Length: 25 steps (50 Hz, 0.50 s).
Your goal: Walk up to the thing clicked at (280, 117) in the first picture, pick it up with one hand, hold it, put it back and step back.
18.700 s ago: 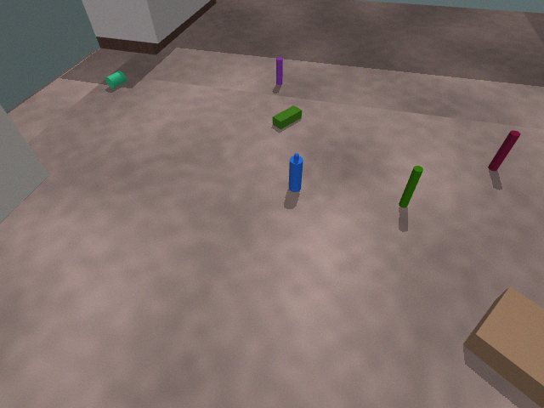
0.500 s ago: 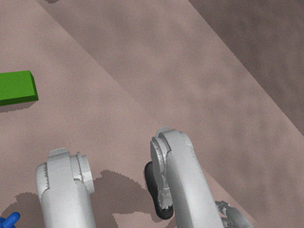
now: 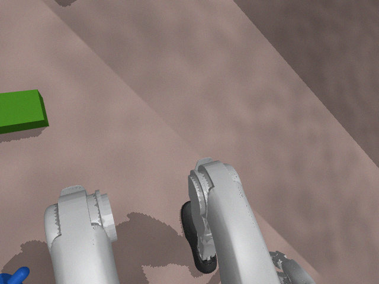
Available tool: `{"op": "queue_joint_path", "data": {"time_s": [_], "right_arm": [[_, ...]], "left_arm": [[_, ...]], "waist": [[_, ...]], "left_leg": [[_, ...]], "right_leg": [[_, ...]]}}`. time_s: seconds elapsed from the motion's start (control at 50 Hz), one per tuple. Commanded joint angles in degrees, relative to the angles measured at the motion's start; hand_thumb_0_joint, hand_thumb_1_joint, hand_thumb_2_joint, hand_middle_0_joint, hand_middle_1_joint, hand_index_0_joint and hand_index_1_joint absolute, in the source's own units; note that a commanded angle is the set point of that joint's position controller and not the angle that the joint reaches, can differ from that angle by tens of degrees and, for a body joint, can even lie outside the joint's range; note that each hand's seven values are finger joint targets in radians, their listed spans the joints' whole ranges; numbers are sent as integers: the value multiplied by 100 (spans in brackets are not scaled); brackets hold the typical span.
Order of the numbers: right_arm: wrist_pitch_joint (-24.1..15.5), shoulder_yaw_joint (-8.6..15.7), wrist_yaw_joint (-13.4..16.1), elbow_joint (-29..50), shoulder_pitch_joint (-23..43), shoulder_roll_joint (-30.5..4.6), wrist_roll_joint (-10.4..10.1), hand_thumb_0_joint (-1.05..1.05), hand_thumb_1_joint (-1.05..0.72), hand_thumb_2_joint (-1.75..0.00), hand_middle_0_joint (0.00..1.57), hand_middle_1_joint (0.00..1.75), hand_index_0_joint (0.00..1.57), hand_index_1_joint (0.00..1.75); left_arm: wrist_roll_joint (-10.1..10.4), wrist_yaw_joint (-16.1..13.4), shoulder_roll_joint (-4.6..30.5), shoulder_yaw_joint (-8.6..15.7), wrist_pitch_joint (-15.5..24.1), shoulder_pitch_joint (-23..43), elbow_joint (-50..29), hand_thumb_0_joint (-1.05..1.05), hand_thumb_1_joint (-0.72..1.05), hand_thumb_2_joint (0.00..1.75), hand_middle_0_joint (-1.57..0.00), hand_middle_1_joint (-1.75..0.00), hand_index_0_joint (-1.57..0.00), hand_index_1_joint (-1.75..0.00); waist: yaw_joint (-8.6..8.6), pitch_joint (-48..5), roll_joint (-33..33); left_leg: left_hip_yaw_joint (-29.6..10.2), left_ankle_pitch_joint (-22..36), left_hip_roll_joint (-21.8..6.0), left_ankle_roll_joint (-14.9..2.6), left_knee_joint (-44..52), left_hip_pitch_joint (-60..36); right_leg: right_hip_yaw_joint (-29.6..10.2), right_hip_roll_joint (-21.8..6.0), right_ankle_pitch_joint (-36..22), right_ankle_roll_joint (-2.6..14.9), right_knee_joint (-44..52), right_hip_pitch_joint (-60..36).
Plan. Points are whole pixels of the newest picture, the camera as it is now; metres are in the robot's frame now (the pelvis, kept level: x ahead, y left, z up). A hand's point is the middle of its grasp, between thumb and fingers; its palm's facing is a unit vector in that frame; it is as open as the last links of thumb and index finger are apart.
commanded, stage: rise first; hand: left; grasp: from above
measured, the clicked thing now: out of the picture +0.49 +0.35 -0.29
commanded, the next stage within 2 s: approach in 0.12 s
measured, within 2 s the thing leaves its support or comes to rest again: neither
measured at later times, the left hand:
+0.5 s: hand out of the picture +0.47 +0.35 -0.17, palm faces -0.42 -0.08 -0.90, open 14.0 cm
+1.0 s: hand out of the picture +0.47 +0.37 -0.18, palm faces -0.47 -0.11 -0.88, open 14.2 cm
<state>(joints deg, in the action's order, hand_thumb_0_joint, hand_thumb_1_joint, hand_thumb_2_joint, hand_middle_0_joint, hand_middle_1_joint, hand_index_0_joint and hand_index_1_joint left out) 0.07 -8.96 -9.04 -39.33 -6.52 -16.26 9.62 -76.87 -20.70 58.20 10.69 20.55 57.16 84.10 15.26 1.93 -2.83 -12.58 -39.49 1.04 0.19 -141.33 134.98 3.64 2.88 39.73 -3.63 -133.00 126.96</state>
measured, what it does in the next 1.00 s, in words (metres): stands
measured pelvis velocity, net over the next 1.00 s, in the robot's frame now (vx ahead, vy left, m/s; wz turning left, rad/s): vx -0.01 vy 0.00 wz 0.00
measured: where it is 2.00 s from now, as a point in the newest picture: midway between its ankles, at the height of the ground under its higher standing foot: (155, 265)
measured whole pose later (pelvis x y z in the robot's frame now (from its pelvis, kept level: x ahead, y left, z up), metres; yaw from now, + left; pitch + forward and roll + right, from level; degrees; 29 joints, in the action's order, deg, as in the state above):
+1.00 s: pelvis -0.01 +0.00 +0.00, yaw +0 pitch +32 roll -13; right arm -0.2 -12.2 -7.3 -35.6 -10.0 -18.2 8.4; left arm -71.6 -14.2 59.8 8.5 15.0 60.1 81.7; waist 17.7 5.3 -2.4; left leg -12.7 -38.0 0.8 0.6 -140.3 135.6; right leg 3.9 2.6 38.0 -3.9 -132.1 128.1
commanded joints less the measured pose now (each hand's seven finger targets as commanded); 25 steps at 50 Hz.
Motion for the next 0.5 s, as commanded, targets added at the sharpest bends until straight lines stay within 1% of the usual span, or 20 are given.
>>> {"op": "queue_joint_path", "data": {"time_s": [0.0,0.02,0.04,0.06,0.08,0.1,0.12,0.16,0.18,0.2,0.22,0.24,0.3,0.32,0.36,0.4,0.42,0.44,0.46,0.48], "right_arm": [[27,549,63,15,-1161,-1694,-10,0,-91,-90,20,30,20,30],[26,529,66,25,-1138,-1673,-3,0,-91,-90,20,30,20,30],[20,522,61,20,-1192,-1670,13,0,-91,-90,20,30,20,30],[20,535,59,8,-1213,-1659,16,0,-91,-90,20,30,20,30],[19,517,61,9,-1214,-1652,19,0,-91,-90,20,30,20,30],[21,519,72,32,-1178,-1667,1,0,-91,-90,20,30,20,30],[26,538,79,53,-1176,-1694,-11,0,-91,-90,20,30,20,30],[29,516,69,32,-1203,-1664,-1,0,-91,-90,20,30,20,30],[34,544,82,38,-1195,-1690,-13,0,-91,-90,20,30,20,30],[34,535,84,54,-1209,-1675,-19,0,-91,-90,20,30,20,30],[37,526,77,41,-1236,-1677,-3,0,-91,-90,20,30,20,30],[34,550,80,29,-1221,-1669,0,0,-91,-90,20,30,20,30],[35,559,83,26,-1273,-1662,-6,0,-91,-90,20,30,20,30],[21,549,81,-6,-1309,-1662,0,0,-91,-90,20,30,20,30],[13,553,84,-37,-1420,-1662,10,0,-91,-90,20,30,20,30],[-14,540,88,-55,-1453,-1655,5,0,-91,-90,20,30,20,30],[-27,532,96,-58,-1482,-1673,9,0,-91,-90,20,30,20,30],[-25,508,105,-41,-1500,-1711,21,0,-91,-90,20,30,20,30],[-37,470,106,-23,-1511,-1698,24,0,-91,-90,20,30,20,30],[-41,462,110,0,-1491,-1697,24,0,-91,-90,20,30,20,30]], "left_arm": [[173,-155,1679,150,-16,1569,-900,0,-58,104,-7,-104,-6,-105],[136,-154,1729,150,-25,1530,-803,0,-58,104,-7,-104,-6,-105],[157,-139,1683,164,-32,1452,-744,0,-58,104,-7,-104,-6,-105],[156,-115,1624,127,-30,1480,-766,0,-57,103,-7,-104,-6,-105],[143,-107,1681,118,-13,1558,-855,0,-58,104,-7,-104,-6,-105],[167,-97,1740,162,-13,1563,-838,0,-59,105,-6,-104,-6,-105],[215,-92,1776,205,5,1599,-985,0,-58,104,-7,-103,-6,-104],[148,-42,1659,94,-17,1506,-846,0,-59,104,-7,-104,-6,-105],[194,-41,1644,109,-8,1585,-889,0,-59,105,-6,-104,-5,-105],[183,-38,1680,133,4,1568,-915,0,-61,111,-7,-101,-3,-105],[194,-36,1632,128,1,1573,-915,0,-57,103,-7,-108,-7,-108],[190,-21,1546,82,-9,1534,-858,0,-56,101,-7,-108,-7,-108],[200,22,1231,-203,40,1916,-1076,0,-56,102,-7,-109,-7,-108],[158,27,1157,-305,42,1984,-1065,0,-56,102,-7,-109,-7,-109],[151,-33,954,-457,39,2304,-1124,0,-54,100,-7,-111,-8,-109],[159,-110,817,-558,-18,2420,-945,0,-55,100,-6,-110,-8,-109],[110,-156,865,-540,-70,2496,-867,0,-55,101,-7,-110,-8,-109],[50,-217,992,-504,-106,2637,-887,0,-55,101,-7,-110,-8,-109],[-7,-270,941,-545,-175,2676,-720,0,-56,102,-7,-109,-7,-109],[-41,-321,929,-553,-251,2718,-600,0,-56,102,-7,-109,-8,-109]], "waist": [[36,-3888,2577],[31,-3846,2592],[40,-3750,2484],[66,-3740,2429],[80,-3790,2457],[66,-3823,2410],[23,-3889,2484],[55,-3858,2570],[86,-3817,2481],[60,-3836,2488],[71,-3814,2568],[64,-3761,2559],[245,-3736,2605],[299,-3781,2584],[444,-3866,2539],[501,-3687,2525],[517,-3665,2536],[520,-3803,2675],[544,-3764,2789],[527,-3777,2804]], "left_leg": [[544,1273,-138,-93,1617,-3576],[587,1159,-127,-104,1599,-3469],[619,1204,-116,-117,1565,-3421],[609,1160,-112,-116,1572,-3387],[630,1132,-119,-122,1568,-3389],[642,1110,-114,-140,1532,-3355],[607,1164,-115,-112,1593,-3436],[575,1257,-133,-104,1617,-3581],[556,1161,-127,-103,1601,-3477],[568,1140,-130,-104,1608,-3497],[586,1181,-116,-96,1637,-3516],[591,1117,-113,-94,1639,-3463],[543,1030,-138,-90,1644,-3522],[552,1046,-147,-99,1616,-3583],[565,1046,-144,-100,1563,-3516],[562,946,-135,-91,1609,-3471],[530,990,-149,-82,1609,-3511],[532,1100,-150,-67,1613,-3648],[562,1175,-136,-59,1609,-3638],[560,1196,-148,-48,1641,-3666]], "right_leg": [[790,63,-1431,496,996,-1317],[772,77,-1351,501,1034,-1345],[764,61,-1401,479,1060,-1432],[772,64,-1363,487,1053,-1400],[757,75,-1359,490,1081,-1445],[746,81,-1350,488,1108,-1457],[759,52,-1361,489,1076,-1454],[778,59,-1411,490,1034,-1363],[790,60,-1346,504,1044,-1297],[779,61,-1329,502,1053,-1328],[783,46,-1357,490,1043,-1372],[785,46,-1315,498,1054,-1301],[805,44,-1270,491,1073,-1165],[799,56,-1308,486,1101,-1198],[815,69,-1377,481,1121,-1256],[826,56,-1322,489,1152,-1185],[848,49,-1354,490,1118,-1093],[853,50,-1423,493,1082,-1105],[843,46,-1499,504,1063,-1135],[848,49,-1518,514,1049,-1096]]}}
